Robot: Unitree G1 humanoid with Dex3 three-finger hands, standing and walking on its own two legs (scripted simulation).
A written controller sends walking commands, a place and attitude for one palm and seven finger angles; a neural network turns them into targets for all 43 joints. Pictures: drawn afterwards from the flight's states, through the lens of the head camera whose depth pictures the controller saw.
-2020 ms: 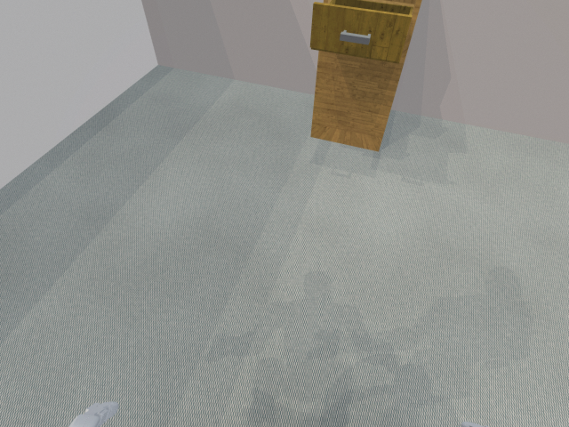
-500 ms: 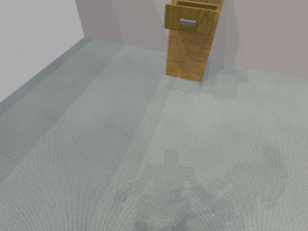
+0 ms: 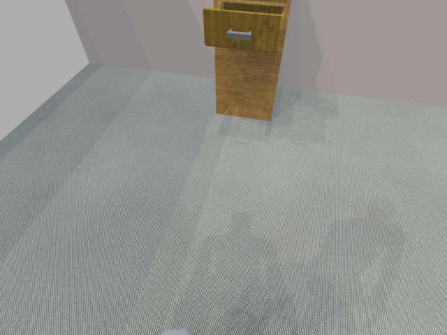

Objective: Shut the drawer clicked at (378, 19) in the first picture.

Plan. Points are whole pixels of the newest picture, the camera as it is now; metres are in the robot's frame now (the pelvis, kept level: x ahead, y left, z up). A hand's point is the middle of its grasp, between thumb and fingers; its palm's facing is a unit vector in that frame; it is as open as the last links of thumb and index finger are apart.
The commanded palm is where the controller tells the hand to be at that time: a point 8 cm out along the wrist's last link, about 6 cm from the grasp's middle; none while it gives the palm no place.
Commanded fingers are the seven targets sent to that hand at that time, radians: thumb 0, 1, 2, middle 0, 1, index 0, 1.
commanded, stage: walk to a spot facing it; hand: left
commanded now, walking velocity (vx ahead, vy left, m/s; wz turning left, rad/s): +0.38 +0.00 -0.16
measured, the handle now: (239, 33) +1.34 +0.07 -0.05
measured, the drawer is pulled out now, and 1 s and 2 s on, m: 0.29 0.29 0.29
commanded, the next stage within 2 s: turn to face it in 1.44 s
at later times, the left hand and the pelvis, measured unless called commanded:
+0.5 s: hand (132, 282) +0.25 +0.25 -0.18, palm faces -0.05 -0.98 -0.17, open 7.4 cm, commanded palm none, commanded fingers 0.00 0.90 0.90 -0.20 -0.30 -0.20 -0.30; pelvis +0.22 +0.06 +0.00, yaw -7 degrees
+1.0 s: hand (204, 178) +0.58 +0.12 -0.17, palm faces -0.20 -0.97 -0.15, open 7.3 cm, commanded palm none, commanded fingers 0.00 0.90 0.90 -0.20 -0.30 -0.20 -0.30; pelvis +0.44 -0.02 -0.01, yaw -13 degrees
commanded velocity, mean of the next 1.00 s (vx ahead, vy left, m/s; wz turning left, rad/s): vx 0.38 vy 0.00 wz -0.15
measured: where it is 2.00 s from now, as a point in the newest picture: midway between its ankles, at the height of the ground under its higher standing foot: (250, 227)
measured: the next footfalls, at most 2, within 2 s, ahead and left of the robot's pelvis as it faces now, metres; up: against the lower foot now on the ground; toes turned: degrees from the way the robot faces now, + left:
left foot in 0.30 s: +0.30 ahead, +0.13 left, +0.00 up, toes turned +3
right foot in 0.90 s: +0.51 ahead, -0.13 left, +0.00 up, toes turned -21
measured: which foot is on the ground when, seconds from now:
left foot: up 0.00-0.28, down 0.30-0.90, up 0.92-1.00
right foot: down 0.00-0.30, up 0.32-0.88, down 0.90-1.00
